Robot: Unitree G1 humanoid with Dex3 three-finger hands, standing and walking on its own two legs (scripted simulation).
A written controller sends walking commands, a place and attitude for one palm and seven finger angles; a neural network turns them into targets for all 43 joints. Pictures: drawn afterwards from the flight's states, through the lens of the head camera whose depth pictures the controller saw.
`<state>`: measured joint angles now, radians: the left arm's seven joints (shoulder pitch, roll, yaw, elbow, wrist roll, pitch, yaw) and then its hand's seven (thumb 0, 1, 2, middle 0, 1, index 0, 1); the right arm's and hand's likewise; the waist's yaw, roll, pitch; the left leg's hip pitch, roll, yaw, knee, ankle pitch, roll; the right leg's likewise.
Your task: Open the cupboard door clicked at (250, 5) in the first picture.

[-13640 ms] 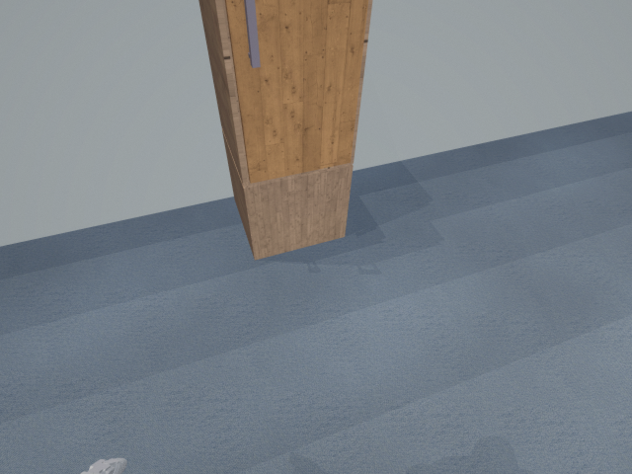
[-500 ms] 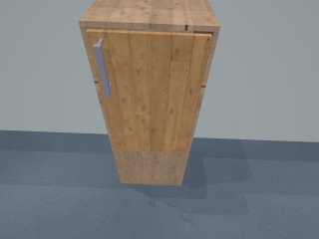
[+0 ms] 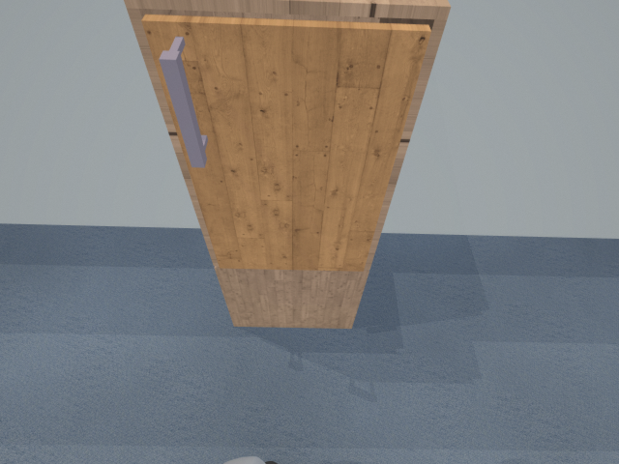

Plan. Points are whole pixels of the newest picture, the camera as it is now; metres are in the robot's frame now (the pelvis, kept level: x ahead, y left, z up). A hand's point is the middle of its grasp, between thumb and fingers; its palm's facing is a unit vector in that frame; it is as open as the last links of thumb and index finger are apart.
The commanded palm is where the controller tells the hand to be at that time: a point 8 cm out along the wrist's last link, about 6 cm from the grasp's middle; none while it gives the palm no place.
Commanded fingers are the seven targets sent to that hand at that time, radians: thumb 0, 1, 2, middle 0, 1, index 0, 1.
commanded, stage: come to a stop and stand still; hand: left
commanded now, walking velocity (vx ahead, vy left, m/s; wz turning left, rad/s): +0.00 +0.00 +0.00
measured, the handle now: (189, 107) +0.54 +0.21 +0.15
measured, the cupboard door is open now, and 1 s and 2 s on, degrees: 0 0 0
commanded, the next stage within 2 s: look again from close up in 0.66 s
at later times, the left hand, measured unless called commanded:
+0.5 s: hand out of the picture -0.04 +0.14 -0.18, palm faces +0.08 -0.98 -0.16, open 7.3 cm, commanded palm none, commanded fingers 0.00 0.90 0.90 -0.20 -0.30 -0.20 -0.30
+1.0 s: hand out of the picture -0.07 +0.17 -0.18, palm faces +0.09 -0.97 -0.22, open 7.4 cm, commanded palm none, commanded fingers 0.00 0.90 0.90 -0.20 -0.30 -0.20 -0.30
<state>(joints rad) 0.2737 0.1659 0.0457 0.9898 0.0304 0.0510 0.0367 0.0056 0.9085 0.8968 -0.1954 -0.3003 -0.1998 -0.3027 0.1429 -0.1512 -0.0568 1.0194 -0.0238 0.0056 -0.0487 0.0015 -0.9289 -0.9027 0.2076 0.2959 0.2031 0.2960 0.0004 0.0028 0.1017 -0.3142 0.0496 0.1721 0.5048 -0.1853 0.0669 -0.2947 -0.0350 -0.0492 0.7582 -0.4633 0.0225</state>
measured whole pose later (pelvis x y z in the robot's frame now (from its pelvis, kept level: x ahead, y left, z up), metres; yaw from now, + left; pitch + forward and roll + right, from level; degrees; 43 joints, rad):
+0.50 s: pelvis -0.04 -0.03 +0.01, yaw +2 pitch -2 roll -1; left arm 0.29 0.15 0.02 1.07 0.02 0.00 0.03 0.01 0.92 0.90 -0.20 -0.30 -0.20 -0.30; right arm 0.29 -0.11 -0.01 1.14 -0.01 0.01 -0.02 0.01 -0.91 -0.90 0.20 0.30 0.20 0.30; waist 0.00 -0.02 0.03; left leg -0.21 0.04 0.06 0.47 -0.23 0.00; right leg -0.17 -0.02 -0.10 0.42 -0.22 0.00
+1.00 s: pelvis -0.05 -0.01 +0.00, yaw +3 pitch -2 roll -1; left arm 0.38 0.17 0.01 1.02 0.03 0.01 0.04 0.01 0.91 0.90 -0.20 -0.30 -0.20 -0.30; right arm 0.32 -0.16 -0.03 1.00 -0.03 0.00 -0.03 0.01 -0.91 -0.90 0.20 0.30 0.20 0.30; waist -0.01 0.01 -0.03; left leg -0.27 0.01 0.05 0.57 -0.27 0.03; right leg -0.24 -0.06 -0.10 0.54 -0.26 0.02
